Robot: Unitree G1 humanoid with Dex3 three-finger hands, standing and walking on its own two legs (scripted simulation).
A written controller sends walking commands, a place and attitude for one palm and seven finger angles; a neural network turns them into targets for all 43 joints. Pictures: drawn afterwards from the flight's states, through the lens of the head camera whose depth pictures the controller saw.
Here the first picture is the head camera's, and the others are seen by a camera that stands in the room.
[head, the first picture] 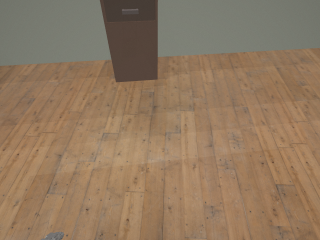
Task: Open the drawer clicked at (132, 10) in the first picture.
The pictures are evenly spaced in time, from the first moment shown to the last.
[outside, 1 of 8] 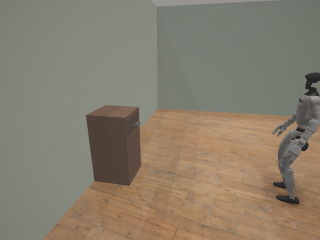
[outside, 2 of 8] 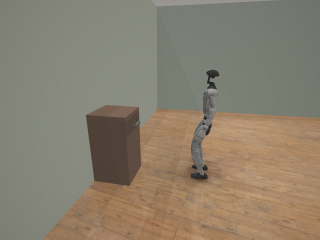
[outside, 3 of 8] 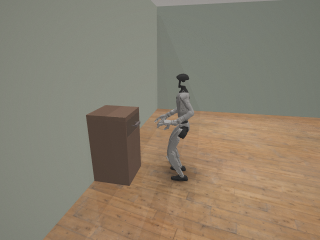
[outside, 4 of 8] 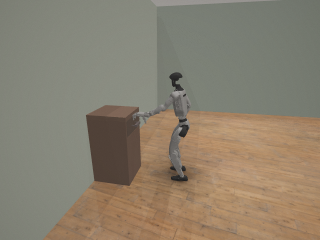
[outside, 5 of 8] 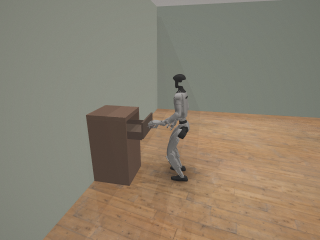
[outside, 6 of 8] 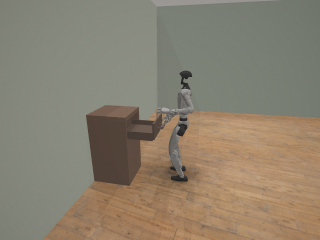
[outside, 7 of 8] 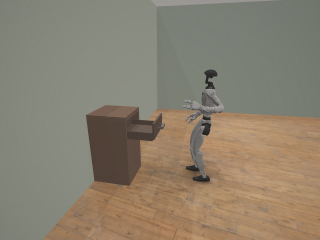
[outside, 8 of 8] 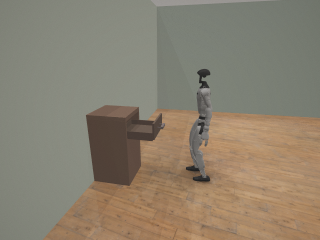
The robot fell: no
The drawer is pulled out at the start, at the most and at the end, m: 0.00 0.30 0.30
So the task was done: yes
